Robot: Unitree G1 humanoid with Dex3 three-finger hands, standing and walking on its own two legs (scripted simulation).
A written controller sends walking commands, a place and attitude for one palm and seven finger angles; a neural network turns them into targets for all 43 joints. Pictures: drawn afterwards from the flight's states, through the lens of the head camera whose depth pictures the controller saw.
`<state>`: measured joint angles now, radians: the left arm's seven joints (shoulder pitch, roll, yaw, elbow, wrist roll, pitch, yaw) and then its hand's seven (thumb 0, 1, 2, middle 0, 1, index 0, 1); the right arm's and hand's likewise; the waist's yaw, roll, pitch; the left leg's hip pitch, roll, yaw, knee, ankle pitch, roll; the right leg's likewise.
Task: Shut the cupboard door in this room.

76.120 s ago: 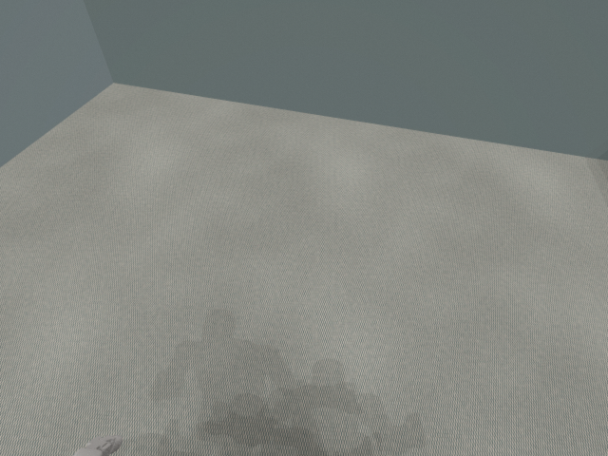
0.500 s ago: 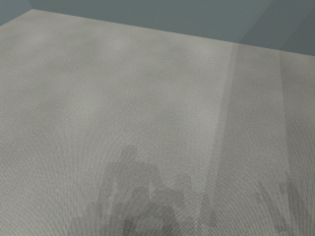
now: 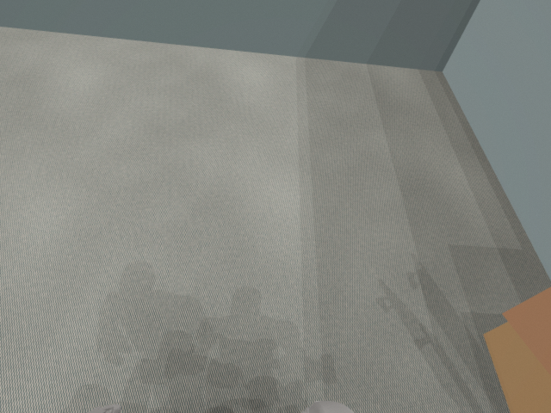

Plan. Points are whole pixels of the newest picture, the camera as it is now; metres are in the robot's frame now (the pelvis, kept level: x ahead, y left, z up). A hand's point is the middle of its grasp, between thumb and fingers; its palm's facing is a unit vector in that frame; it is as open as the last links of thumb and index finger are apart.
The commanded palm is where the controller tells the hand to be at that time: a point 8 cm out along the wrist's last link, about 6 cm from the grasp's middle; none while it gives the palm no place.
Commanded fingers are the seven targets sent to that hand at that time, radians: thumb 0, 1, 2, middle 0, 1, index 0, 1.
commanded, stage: turn to face it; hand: left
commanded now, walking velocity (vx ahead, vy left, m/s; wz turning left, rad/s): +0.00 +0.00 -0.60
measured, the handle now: out of the picture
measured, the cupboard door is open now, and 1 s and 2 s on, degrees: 23 23 23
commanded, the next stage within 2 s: take the last steps up to it in 1.74 s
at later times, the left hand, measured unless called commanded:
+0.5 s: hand (187, 409) +0.14 +0.14 -0.16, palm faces -0.28 -0.94 -0.22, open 7.3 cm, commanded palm none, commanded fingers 0.00 0.90 0.90 -0.20 -0.30 -0.20 -0.30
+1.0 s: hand (213, 346) +0.24 +0.12 -0.16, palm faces -0.55 -0.80 -0.25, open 7.4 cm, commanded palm none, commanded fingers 0.00 0.90 0.90 -0.20 -0.30 -0.20 -0.30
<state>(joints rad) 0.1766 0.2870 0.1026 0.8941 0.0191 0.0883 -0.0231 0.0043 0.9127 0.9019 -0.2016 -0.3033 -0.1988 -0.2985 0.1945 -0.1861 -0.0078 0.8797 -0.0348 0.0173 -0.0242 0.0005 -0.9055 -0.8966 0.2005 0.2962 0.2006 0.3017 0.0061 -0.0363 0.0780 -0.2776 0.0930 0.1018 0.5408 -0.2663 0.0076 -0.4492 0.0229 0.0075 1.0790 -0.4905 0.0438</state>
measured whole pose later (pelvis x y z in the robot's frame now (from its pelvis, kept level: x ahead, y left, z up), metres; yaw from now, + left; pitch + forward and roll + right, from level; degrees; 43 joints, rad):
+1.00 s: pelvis +0.03 +0.00 +0.00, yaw -36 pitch +1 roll -2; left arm 0.15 0.27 0.08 0.87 0.02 0.08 -0.04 0.00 0.91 0.90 -0.20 -0.30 -0.20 -0.30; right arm 0.24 -0.22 -0.04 0.90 -0.03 0.03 -0.01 0.00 -0.90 -0.90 0.20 0.30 0.20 0.30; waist -0.02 0.03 0.09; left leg -0.25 0.17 0.24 0.57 -0.32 -0.02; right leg -0.33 -0.02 -0.06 0.72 -0.38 0.04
